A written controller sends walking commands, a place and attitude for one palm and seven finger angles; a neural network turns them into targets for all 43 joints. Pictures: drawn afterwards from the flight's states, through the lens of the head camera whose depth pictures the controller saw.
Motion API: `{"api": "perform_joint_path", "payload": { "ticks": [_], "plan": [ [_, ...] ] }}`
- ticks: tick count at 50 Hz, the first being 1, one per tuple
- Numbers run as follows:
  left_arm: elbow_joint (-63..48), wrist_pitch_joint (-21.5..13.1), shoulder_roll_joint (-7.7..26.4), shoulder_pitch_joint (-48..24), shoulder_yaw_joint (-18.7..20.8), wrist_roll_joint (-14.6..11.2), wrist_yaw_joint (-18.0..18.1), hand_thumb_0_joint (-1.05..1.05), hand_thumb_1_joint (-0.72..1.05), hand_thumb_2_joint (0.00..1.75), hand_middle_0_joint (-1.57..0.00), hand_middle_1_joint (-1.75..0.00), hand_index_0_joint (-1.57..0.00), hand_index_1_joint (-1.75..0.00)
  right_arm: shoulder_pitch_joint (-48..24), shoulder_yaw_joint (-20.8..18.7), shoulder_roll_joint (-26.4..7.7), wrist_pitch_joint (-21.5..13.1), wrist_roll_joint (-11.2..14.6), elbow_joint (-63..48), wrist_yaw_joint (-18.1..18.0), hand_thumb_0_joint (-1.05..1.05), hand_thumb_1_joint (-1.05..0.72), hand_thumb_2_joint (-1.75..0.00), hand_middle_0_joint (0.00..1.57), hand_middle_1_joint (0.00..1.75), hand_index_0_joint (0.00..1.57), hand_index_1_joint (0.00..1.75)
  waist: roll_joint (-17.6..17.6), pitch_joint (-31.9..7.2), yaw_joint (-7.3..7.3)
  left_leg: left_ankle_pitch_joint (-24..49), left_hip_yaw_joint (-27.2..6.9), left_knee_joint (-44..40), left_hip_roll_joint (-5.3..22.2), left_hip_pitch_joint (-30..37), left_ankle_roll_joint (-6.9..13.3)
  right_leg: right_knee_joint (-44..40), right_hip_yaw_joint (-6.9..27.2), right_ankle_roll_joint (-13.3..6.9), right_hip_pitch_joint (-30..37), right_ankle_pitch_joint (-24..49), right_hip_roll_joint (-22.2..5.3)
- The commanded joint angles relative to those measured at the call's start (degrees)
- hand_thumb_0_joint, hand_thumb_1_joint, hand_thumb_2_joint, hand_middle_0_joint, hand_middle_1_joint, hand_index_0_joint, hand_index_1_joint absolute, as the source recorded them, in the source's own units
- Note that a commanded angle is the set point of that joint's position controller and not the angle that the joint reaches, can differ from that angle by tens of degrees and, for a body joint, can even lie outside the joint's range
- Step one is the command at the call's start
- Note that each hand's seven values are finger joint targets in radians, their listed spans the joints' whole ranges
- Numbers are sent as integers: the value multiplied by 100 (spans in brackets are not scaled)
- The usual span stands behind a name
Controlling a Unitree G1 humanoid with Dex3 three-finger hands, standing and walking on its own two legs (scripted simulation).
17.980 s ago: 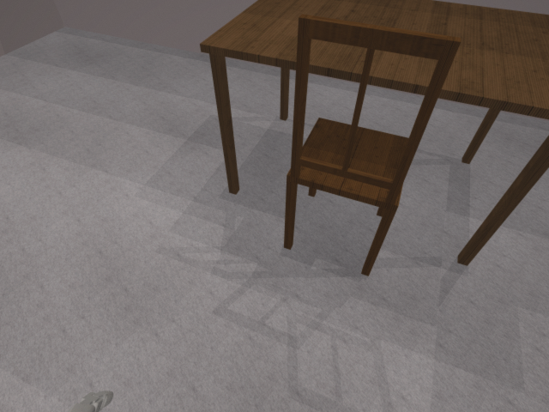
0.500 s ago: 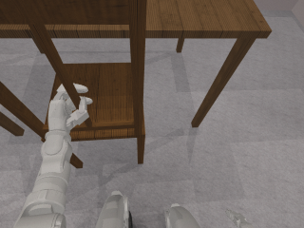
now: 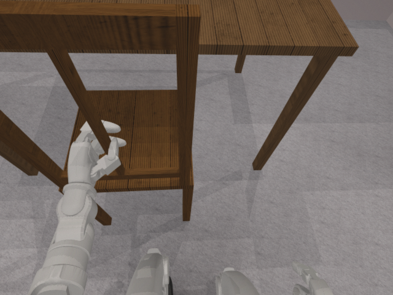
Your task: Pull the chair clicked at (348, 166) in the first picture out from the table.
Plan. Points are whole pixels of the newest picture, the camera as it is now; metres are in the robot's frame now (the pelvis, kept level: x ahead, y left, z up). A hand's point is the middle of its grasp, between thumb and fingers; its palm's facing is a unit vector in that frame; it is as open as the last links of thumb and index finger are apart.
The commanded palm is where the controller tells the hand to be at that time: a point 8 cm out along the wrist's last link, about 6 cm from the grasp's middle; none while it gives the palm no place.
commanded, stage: step backward, pulling the chair out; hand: left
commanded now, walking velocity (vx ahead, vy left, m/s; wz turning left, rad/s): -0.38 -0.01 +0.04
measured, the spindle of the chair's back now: (99, 130) +0.42 +0.19 +0.07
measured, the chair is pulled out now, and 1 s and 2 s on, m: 0.04 0.18 0.26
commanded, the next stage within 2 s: none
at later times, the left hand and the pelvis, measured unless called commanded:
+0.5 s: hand (124, 172) +0.34 +0.14 +0.04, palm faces +0.00 -0.99 -0.14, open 4.9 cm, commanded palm +0.31 +0.19 +0.05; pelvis -0.02 +0.01 +0.10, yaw -1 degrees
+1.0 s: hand (131, 219) +0.25 +0.12 +0.04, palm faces -0.04 -0.99 -0.16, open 4.9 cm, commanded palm +0.26 +0.17 +0.05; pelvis -0.07 +0.01 +0.10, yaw +1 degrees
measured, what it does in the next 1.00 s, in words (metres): rises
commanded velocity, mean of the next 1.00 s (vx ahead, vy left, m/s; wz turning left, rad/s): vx -0.38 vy -0.03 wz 0.08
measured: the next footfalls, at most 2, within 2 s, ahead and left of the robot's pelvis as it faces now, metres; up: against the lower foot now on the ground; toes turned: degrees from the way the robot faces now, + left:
left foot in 1.44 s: -0.04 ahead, +0.15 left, +0.00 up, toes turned +1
right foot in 1.94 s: -0.08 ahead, -0.12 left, +0.00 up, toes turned -1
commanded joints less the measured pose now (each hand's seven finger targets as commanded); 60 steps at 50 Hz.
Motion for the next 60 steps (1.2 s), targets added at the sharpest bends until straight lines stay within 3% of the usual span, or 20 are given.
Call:
{"api": "perform_joint_path", "payload": {
  "ticks": [1, 2, 3, 5, 7, 9, 10, 11, 13, 16, 19, 26, 31, 38, 42, 46, 49, 52, 55, 60],
  "plan": [
    [-1929, 220, 2074, -2134, 466, 680, 517, 0, 90, 90, -50, -145, -50, -145, 735, -248, -785, 194, 309, -880, -219, 0, -90, -90, 20, 30, 20, 30, 921, -3399, 269, 2249, -300, -1798, 23, 5504, 12, -1885, 383, -248, 1698, 2870, -291],
    [-2814, 480, 1868, -2549, 163, 653, 739, 0, 90, 90, -50, -145, -50, -145, 706, -285, -725, 244, 385, -1005, -368, 0, -90, -90, 20, 30, 20, 30, 1350, -3668, 216, 2883, -272, -2038, -51, 6211, 39, -2176, 445, -168, 2145, 3719, -306],
    [-2774, 694, 1806, -2044, 225, 653, 880, 0, 90, 90, -50, -145, -50, -145, 751, -307, -749, 217, 384, -992, -453, 0, -90, -90, 20, 30, 20, 30, 1240, -3592, 228, 3336, -298, -2029, -40, 6300, 47, -2243, 435, -126, 2293, 4236, -325],
    [-1429, 1207, 1252, -1159, -137, 705, 983, 0, 90, 90, -50, -145, -50, -145, 460, -224, -698, 355, 409, -883, -543, 0, -90, -90, 20, 30, 20, 30, 787, -2524, 151, 2911, -407, -2403, 91, 5554, 37, -2416, 381, -53, 2193, 3701, -364],
    [-664, 1554, 959, -1155, -429, 745, 1041, 0, 90, 90, -50, -145, -50, -145, 322, -116, -693, 455, 412, -762, -653, 0, -90, -90, 20, 30, 20, 30, 266, -1463, 115, 2586, -489, -2757, 211, 4744, 144, -2726, 393, 48, 2409, 3571, -417],
    [-14, 1664, 936, -1495, -532, 766, 1102, 0, 90, 90, -50, -145, -50, -145, 321, -42, -753, 497, 396, -601, -725, 0, -90, -90, 20, 30, 20, 30, -145, -901, 108, 2901, -447, -2962, 287, 4575, 180, -3161, 501, 164, 2779, 4130, -504],
    [135, 1588, 940, -1800, -548, 737, 1105, 0, 90, 90, -50, -145, -50, -145, 354, -44, -778, 495, 390, -537, -757, 0, -90, -90, 20, 30, 20, 30, -331, -883, 80, 3202, -424, -3020, 322, 4719, 170, -3292, 504, 215, 2941, 4480, -557],
    [212, 1507, 1141, -2118, -436, 790, 1140, 0, 90, 90, -50, -145, -50, -145, 357, -66, -817, 486, 365, -474, -792, 0, -90, -90, 20, 30, 20, 30, -144, -903, 92, 3535, -357, -3109, 327, 4968, 140, -3377, 529, 230, 3047, 4777, -615],
    [565, 1388, 958, -2272, -589, 803, 1105, 0, 90, 90, -50, -145, -50, -145, 398, -77, -793, 489, 347, -335, -810, 0, -90, -90, 20, 30, 20, 30, 324, -971, 107, 4263, -390, -3280, 416, 5568, 141, -3429, 478, 239, 3106, 4856, -623],
    [879, 1284, 815, -2292, -720, 802, 1023, 0, 90, 90, -50, -145, -50, -145, 350, -151, -818, 506, 317, -219, -801, 0, -90, -90, 20, 30, 20, 30, 976, -1102, 160, 4941, -688, -3533, 630, 6224, 195, -3495, 369, 126, 3190, 4011, -514],
    [1050, 1244, 573, -2099, -891, 746, 938, 0, 90, 90, -50, -145, -50, -145, 186, -167, -777, 497, 291, -257, -752, 0, -90, -90, 20, 30, 20, 30, 1156, -1068, 184, 4589, -942, -3905, 796, 6355, 214, -3562, 274, 41, 3302, 3050, -400],
    [698, 1132, 618, -1503, -773, 706, 877, 0, 90, 90, -50, -145, -50, -145, -80, -217, -776, 374, 264, -424, -777, 0, -90, -90, 20, 30, 20, 30, 659, -1149, 241, 3760, -991, -4331, 916, 6248, 238, -3884, 288, -35, 3815, 2994, -387],
    [810, 1083, 744, -1905, -789, 730, 936, 0, 90, 90, -50, -145, -50, -145, -128, -241, -806, 221, 266, -262, -844, 0, -90, -90, 20, 30, 20, 30, 464, -721, 196, 2653, -838, -4524, 890, 5995, 195, -4260, 451, -51, 3763, 2690, -505],
    [1280, 920, 768, -2515, -1021, 738, 1063, 0, 90, 90, -50, -145, -50, -145, -122, -238, -752, -79, 321, 85, -905, 0, -90, -90, 20, 30, 20, 30, -172, -171, 132, 1227, -342, -4044, 311, 5880, -89, -5188, 1162, -197, 3271, 2049, -1210],
    [1490, 878, 715, -2626, -1122, 736, 1116, 0, 90, 90, -50, -145, -50, -145, -191, -192, -732, -240, 358, 277, -959, 0, -90, -90, 20, 30, 20, 30, -513, -65, 186, 1277, -243, -3788, 107, 5972, -193, -5347, 1239, -305, 3106, 1907, -1517],
    [1596, 873, 618, -2545, -1137, 723, 1120, 0, 90, 90, -50, -145, -50, -145, -272, -193, -859, -321, 332, 340, -1018, 0, -90, -90, 20, 30, 20, 30, -384, -104, 241, 2034, -681, -4404, 448, 5773, 26, -4726, 766, -40, 3523, 2474, -959],
    [1481, 838, 406, -2722, -1278, 645, 1077, 0, 90, 90, -50, -145, -50, -145, -305, -153, -847, -348, 311, 263, -973, 0, -90, -90, 20, 30, 20, 30, -64, 60, 258, 790, -1186, -5030, 790, 5724, 202, -4351, 588, -71, 3277, 1095, -624],
    [1402, 924, 371, -2601, -1249, 626, 1121, 0, 90, 90, -50, -145, -50, -145, -419, -105, -879, -361, 231, 268, -986, 0, -90, -90, 20, 30, 20, 30, 974, -3, 354, -365, -2090, -5937, 1308, 5509, 399, -3228, 411, -156, 3304, 953, -333],
    [1241, 941, 299, -2515, -1315, 632, 1109, 0, 90, 90, -50, -145, -50, -145, -382, -75, -811, -395, 176, 236, -965, 0, -90, -90, 20, 30, 20, 30, 985, -233, 330, 99, -1842, -5730, 1384, 5816, 458, -3302, 372, -175, 3567, 1046, -352],
    [1130, 945, 372, -2260, -1225, 678, 1035, 0, 90, 90, -50, -145, -50, -145, -228, -170, -824, -483, 162, 212, -939, 0, -90, -90, 20, 30, 20, 30, 579, -300, 287, 564, -1056, -5121, 983, 5472, 233, -4516, 362, -271, 4332, 1452, -458]
  ]
}}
